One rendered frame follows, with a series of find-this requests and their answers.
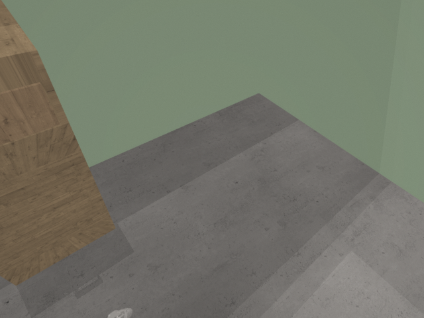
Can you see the cabinet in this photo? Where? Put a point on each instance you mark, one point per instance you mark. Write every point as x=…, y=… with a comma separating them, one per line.
x=50, y=205

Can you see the drawer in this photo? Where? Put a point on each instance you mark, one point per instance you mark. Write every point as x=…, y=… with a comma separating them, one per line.
x=23, y=111

